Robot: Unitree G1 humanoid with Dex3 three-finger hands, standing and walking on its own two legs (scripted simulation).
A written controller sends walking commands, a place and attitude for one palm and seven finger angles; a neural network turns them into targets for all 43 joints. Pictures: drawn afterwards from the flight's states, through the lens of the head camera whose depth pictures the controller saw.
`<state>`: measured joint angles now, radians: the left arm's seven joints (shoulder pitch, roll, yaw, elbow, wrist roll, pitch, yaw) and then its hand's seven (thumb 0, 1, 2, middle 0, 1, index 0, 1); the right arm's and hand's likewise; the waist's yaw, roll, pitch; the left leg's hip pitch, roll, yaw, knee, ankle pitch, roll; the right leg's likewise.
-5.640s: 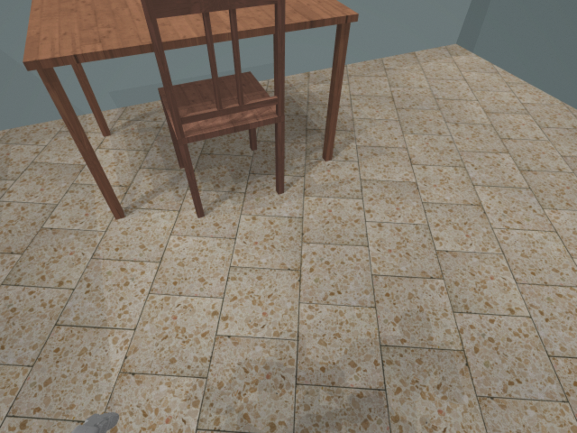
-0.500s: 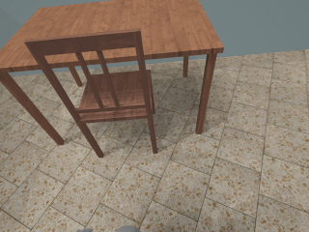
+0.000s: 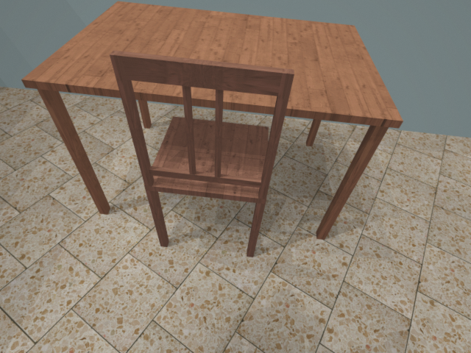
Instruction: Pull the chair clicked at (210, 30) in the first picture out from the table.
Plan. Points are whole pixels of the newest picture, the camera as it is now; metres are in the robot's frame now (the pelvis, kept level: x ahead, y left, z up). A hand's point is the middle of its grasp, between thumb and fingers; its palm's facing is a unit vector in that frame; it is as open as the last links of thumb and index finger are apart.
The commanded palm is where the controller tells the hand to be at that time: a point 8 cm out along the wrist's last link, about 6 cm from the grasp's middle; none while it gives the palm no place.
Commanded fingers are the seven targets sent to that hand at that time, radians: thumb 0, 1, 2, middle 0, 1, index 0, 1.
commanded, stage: take the last steps up to it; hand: left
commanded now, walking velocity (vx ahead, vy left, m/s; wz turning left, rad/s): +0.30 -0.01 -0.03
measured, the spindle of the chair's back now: (190, 134) +0.70 +0.20 -0.07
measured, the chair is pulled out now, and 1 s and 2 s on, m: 0.00 0.00 0.00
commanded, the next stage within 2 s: come to a stop and stand still in 0.42 s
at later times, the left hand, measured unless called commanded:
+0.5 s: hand (176, 296) +0.26 +0.15 -0.16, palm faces +0.03 -0.97 -0.22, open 7.2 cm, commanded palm none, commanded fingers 0.00 0.90 0.90 -0.20 -0.30 -0.20 -0.30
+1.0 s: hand (168, 292) +0.27 +0.17 -0.18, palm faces +0.00 -0.97 -0.25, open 7.3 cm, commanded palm none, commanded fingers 0.00 0.90 0.90 -0.20 -0.30 -0.20 -0.30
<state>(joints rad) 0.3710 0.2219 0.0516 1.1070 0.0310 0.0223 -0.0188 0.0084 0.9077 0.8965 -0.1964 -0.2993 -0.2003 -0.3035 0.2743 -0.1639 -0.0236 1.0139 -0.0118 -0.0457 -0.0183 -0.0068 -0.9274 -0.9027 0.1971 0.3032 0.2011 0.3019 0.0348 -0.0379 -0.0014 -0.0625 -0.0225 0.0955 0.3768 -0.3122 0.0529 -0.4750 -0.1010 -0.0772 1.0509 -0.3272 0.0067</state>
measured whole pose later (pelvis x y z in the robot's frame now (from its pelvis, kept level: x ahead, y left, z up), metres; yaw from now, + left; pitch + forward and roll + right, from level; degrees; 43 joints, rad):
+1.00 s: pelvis +0.24 -0.03 -0.01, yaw -4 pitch +1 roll +1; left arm 0.20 0.18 0.05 1.02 0.01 0.05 0.03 0.00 0.91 0.90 -0.20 -0.30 -0.20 -0.30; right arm 0.07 -0.15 -0.04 1.00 -0.02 0.03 -0.04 0.00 -0.91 -0.90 0.20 0.30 0.20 0.30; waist 0.03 0.00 0.12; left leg -0.33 0.07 0.08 0.49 -0.16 -0.02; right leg -0.33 -0.01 -0.01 0.83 -0.51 0.01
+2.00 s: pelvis +0.17 -0.05 +0.00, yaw -2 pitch -1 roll -1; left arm 0.34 0.10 -0.01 1.15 0.01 -0.02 0.04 0.00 0.90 0.90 -0.20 -0.30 -0.20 -0.30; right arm 0.33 -0.14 0.00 1.09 -0.01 -0.02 -0.03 0.00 -0.91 -0.90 0.19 0.30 0.20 0.30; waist -0.01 0.03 0.03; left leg -0.19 0.02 0.02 0.51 -0.30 0.00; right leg -0.23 0.03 -0.07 0.47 -0.22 -0.05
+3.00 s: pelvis +0.17 -0.02 +0.00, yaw -3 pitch -1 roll +0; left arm 0.36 0.10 -0.01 1.11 0.02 -0.01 0.04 0.00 0.91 0.90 -0.20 -0.30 -0.20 -0.30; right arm 0.32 -0.11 0.02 1.13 0.00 -0.03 -0.03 0.00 -0.91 -0.90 0.19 0.30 0.20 0.30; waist 0.01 -0.02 0.00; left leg -0.17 -0.05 0.05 0.43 -0.24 0.06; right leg -0.23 -0.03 -0.04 0.45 -0.19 0.01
